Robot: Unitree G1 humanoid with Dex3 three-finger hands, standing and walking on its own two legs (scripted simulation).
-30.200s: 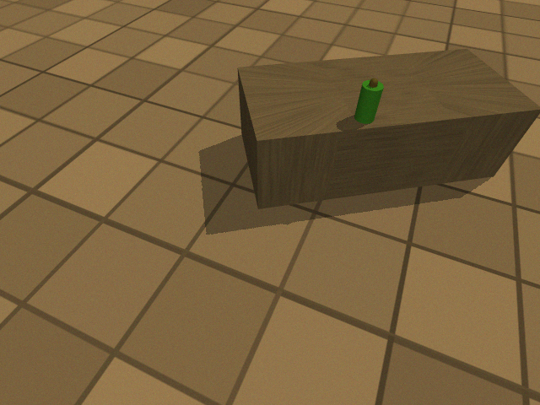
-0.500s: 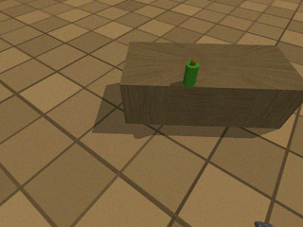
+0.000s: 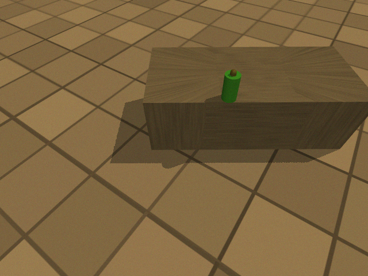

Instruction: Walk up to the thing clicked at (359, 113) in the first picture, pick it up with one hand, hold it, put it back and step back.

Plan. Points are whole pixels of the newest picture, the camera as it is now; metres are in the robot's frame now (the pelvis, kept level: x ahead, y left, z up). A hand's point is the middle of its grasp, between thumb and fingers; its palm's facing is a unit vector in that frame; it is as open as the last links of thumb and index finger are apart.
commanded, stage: step back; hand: right
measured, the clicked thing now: (231, 84) +1.04 -0.24 -0.26
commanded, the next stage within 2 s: stand in 0.26 s
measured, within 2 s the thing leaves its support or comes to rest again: neither
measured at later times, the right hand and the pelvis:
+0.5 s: hand out of the picture +0.12 -0.24 -0.13, palm faces +0.00 +0.94 -0.34, open 7.4 cm; pelvis +0.01 +0.00 +0.02, yaw +0 degrees
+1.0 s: hand out of the picture +0.03 -0.26 -0.14, palm faces -0.01 +0.95 -0.33, open 7.4 cm; pelvis -0.02 -0.01 +0.02, yaw +0 degrees
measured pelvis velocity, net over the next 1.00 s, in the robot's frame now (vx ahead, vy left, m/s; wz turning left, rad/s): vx -0.02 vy -0.01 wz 0.00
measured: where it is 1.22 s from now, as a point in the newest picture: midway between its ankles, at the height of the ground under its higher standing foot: outside the picture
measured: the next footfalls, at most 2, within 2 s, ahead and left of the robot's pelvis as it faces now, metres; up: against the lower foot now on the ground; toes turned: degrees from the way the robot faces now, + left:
none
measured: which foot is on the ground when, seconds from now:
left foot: down 0.00-1.00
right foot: down 0.00-1.00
